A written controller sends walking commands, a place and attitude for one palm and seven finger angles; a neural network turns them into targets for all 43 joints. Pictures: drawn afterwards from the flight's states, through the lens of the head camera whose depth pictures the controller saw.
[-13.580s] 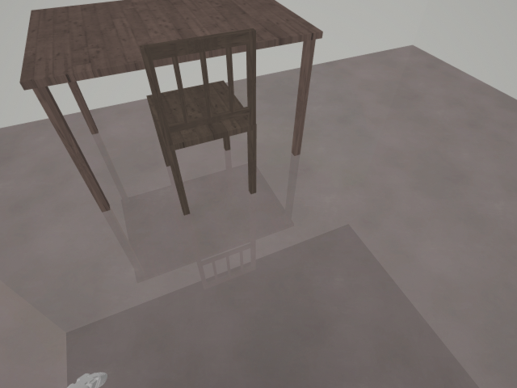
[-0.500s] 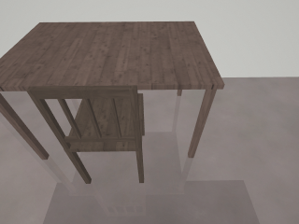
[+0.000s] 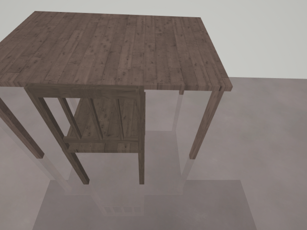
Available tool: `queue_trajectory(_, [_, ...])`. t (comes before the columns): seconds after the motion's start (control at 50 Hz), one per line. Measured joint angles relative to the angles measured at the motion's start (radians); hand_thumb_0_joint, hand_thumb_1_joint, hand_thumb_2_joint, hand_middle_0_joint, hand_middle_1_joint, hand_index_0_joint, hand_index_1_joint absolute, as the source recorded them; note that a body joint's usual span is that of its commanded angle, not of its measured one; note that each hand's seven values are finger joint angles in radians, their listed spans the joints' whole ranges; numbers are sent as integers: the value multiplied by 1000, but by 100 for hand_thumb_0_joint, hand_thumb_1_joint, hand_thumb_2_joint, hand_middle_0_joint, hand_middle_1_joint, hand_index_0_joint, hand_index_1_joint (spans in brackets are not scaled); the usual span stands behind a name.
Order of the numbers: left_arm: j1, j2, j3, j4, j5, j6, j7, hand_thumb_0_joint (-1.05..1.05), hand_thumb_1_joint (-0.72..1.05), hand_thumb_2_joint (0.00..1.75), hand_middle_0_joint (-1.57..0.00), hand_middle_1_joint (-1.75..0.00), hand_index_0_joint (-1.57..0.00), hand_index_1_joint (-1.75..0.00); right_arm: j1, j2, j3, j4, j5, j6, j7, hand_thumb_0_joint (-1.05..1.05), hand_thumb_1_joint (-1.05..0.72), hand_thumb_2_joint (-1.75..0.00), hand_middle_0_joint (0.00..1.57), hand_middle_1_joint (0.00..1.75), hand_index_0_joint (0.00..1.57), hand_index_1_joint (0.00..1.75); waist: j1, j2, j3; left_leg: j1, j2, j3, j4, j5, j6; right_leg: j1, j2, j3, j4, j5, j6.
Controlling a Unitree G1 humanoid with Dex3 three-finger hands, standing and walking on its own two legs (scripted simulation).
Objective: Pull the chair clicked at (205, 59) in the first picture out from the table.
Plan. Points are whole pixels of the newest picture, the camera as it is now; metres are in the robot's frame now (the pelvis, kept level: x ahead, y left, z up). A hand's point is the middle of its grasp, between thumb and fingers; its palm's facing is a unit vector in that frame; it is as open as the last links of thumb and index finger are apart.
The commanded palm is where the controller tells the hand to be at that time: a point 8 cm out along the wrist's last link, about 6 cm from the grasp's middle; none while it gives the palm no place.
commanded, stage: look again from close up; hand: left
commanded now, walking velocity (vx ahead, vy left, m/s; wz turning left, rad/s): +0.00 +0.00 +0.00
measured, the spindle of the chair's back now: (95, 119) +0.53 +0.27 -0.11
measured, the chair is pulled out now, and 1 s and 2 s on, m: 0.00 0.00 0.00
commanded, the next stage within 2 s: none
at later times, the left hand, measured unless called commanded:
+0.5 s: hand out of the picture -0.02 +0.16 -0.18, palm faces +0.02 -0.99 -0.15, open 7.4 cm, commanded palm none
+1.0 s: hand out of the picture -0.02 +0.16 -0.18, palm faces +0.02 -0.99 -0.15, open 7.4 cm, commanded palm none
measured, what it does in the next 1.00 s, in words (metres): stands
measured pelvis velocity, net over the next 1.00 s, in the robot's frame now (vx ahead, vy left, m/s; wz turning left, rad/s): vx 0.01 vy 0.01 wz -0.01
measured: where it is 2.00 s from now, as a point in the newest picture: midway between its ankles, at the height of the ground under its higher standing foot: outside the picture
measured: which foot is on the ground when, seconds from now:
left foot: down 0.00-1.00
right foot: down 0.00-1.00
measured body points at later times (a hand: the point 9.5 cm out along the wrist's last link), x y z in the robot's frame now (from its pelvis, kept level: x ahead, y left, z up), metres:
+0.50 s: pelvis +0.00 +0.01 +0.00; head +0.01 +0.02 +0.45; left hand -0.02 +0.22 -0.17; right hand +0.00 -0.21 -0.15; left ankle +0.01 +0.07 -0.74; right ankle -0.04 -0.12 -0.74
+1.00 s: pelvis +0.01 +0.01 +0.00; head +0.01 +0.02 +0.45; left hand -0.02 +0.21 -0.16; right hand -0.01 -0.21 -0.16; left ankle +0.01 +0.07 -0.74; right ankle -0.04 -0.12 -0.74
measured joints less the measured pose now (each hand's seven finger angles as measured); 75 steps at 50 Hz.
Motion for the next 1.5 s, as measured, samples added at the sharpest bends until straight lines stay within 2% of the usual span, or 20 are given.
queue_trajectory(0.72, [14, -13, 0, 19, 4, 2, 2, 0, 91, 90, -20, -30, -20, -30, 13, 18, -5, 20, 2, -1, -3, 1, -91, -90, 20, 30, 20, 30, 1, -8, -7, 13, -16, 11, -42, 18, 13, 2, -15, 11, -23, 12, 14])
queue_trajectory(1.5, [28, -26, 2, 28, 2, -3, 3, 0, 91, 90, -20, -30, -20, -30, 25, 27, -5, 30, 3, -2, -8, 1, -91, -90, 20, 30, 20, 30, 2, -5, -19, 28, 0, 7, -44, 6, -7, 18, 1, 8, -29, 1, -4])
